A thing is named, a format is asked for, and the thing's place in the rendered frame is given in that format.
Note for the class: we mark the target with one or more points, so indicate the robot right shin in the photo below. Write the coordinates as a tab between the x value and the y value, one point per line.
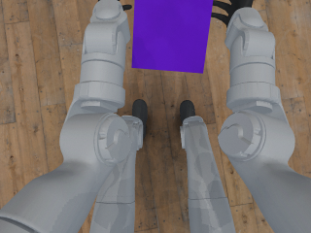
195	118

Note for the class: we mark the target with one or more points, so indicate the carton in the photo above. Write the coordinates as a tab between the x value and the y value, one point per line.
171	35

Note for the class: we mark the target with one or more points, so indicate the robot left forearm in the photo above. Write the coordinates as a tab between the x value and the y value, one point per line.
100	89

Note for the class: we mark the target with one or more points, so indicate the robot right forearm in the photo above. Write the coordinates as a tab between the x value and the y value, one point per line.
252	66

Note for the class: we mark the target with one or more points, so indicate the left robot hand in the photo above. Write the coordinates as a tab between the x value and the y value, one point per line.
125	7

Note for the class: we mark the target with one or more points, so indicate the robot right thigh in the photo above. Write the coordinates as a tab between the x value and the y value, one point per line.
209	210

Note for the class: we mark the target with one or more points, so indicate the robot right upper arm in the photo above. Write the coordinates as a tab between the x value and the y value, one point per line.
259	147

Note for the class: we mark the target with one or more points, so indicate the right robot hand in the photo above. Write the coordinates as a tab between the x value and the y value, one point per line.
230	9

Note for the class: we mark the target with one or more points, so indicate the robot left upper arm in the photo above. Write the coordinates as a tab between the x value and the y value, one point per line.
60	201

